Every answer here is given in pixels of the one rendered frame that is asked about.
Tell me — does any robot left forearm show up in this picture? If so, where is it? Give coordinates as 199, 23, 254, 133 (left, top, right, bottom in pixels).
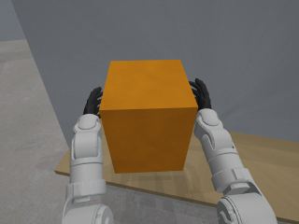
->
61, 114, 107, 224

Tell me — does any carton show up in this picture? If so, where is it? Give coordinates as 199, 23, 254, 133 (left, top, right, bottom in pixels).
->
99, 60, 198, 174

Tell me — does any left robot hand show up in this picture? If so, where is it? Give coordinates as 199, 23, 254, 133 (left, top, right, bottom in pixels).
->
83, 87, 104, 119

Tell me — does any robot right upper arm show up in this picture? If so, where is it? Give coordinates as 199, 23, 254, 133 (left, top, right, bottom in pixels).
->
217, 192, 277, 224

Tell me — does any table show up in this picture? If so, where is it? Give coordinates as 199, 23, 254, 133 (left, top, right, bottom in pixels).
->
54, 112, 299, 224

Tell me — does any right robot hand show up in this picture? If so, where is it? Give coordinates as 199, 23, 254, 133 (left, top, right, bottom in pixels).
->
189, 78, 212, 113

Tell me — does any robot right forearm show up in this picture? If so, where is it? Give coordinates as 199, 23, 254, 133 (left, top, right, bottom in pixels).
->
193, 108, 278, 224

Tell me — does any robot left upper arm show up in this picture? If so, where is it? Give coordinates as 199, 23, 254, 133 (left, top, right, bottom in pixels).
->
62, 203, 114, 224

